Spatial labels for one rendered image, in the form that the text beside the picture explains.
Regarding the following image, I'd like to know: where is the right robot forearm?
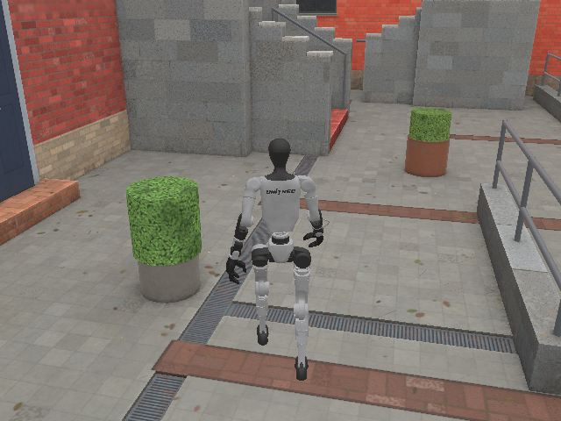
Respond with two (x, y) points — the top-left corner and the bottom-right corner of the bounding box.
(310, 209), (323, 237)

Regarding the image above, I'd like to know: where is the right robot shin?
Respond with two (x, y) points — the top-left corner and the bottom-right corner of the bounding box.
(295, 303), (309, 367)

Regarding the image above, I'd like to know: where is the left robot upper arm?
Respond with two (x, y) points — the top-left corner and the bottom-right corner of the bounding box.
(240, 176), (262, 227)

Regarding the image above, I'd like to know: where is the right robot upper arm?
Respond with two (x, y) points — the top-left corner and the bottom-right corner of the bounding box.
(298, 175), (321, 222)

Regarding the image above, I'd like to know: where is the right robot hand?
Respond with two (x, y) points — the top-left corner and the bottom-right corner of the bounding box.
(303, 232), (323, 247)

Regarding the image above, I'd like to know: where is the left robot foot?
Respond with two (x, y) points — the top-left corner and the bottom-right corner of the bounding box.
(257, 325), (269, 346)

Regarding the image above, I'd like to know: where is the left robot hand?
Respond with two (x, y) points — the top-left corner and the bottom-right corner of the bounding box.
(226, 257), (246, 284)

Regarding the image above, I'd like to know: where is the left robot forearm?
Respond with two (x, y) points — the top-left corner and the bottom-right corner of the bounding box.
(229, 213), (248, 260)

